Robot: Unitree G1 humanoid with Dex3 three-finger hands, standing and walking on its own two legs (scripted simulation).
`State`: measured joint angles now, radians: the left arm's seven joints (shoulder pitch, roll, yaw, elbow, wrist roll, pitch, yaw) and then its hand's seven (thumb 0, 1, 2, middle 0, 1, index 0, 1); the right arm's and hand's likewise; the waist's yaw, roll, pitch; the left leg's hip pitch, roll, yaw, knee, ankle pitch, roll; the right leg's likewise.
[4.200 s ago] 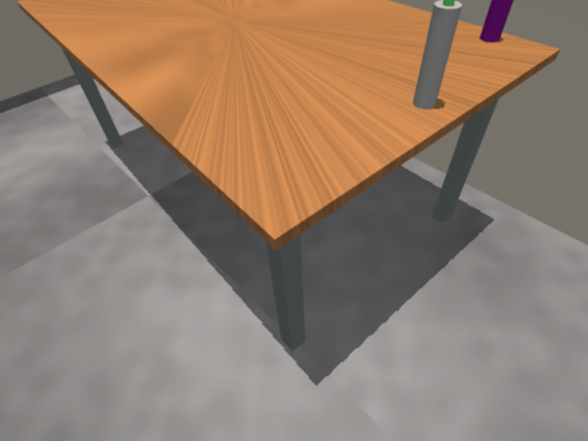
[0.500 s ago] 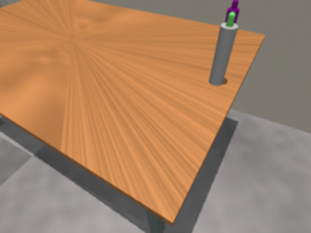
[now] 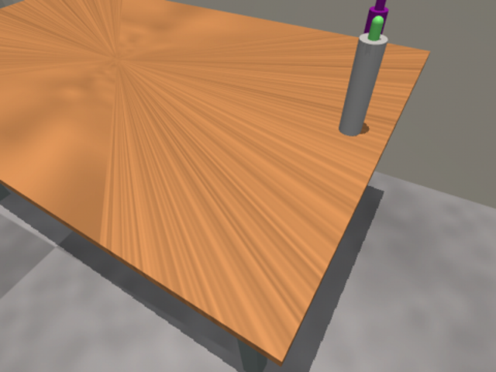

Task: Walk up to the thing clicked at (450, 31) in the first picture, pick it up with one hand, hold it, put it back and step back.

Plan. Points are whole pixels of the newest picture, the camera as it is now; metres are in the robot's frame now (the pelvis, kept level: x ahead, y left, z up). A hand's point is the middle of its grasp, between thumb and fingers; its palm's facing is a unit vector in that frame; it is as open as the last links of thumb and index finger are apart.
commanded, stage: stand
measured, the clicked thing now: (362, 81) +0.69 -0.23 +0.11
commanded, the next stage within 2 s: none
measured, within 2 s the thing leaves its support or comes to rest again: neither
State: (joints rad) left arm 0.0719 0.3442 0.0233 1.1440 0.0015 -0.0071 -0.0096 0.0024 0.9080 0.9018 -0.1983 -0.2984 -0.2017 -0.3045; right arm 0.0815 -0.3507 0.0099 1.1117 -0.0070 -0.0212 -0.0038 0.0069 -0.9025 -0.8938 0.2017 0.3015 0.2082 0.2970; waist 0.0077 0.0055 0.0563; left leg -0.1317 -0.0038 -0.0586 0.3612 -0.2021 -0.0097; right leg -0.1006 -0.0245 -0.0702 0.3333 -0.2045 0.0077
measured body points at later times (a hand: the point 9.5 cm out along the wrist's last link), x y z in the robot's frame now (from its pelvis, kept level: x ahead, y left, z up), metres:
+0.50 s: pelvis -0.01 +0.00 +0.00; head +0.01 -0.01 +0.45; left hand +0.07 +0.30 -0.13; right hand +0.07 -0.31 -0.13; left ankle +0.00 +0.13 -0.75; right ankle -0.02 -0.12 -0.75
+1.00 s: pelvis -0.01 -0.01 +0.00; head +0.01 -0.01 +0.45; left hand +0.07 +0.29 -0.13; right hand +0.06 -0.31 -0.14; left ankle +0.00 +0.13 -0.75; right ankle -0.02 -0.12 -0.75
